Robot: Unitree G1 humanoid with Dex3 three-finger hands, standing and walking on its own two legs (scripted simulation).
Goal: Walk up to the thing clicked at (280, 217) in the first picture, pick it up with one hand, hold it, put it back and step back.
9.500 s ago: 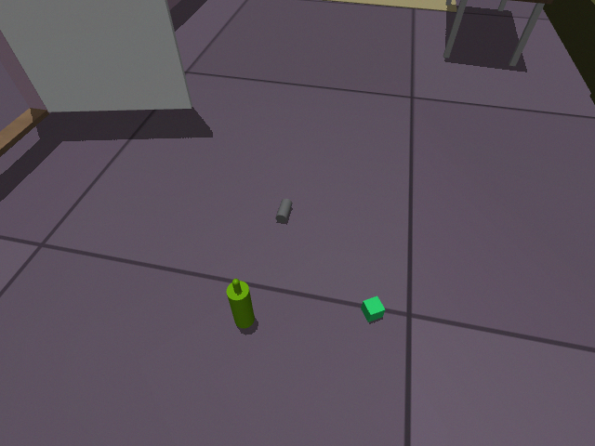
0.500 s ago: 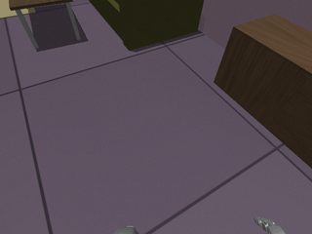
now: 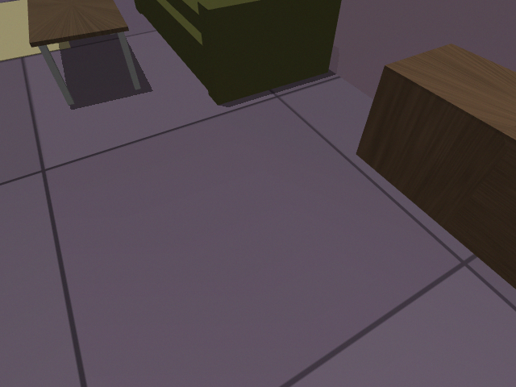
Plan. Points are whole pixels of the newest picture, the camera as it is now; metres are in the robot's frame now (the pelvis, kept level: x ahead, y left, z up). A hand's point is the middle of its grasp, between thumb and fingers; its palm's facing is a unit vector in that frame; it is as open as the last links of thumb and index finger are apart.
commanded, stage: walk up
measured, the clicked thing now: out of the picture +0.02 +1.13 -0.75
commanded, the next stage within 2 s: stand in 0.16 s
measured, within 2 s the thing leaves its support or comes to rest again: neither
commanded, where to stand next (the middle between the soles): +0.06 +0.00 m, yaw -2 degrees
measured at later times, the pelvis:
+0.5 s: pelvis +0.00 +0.00 +0.00, yaw -1 degrees
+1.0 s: pelvis +0.00 -0.01 +0.00, yaw +0 degrees
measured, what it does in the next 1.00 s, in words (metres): stands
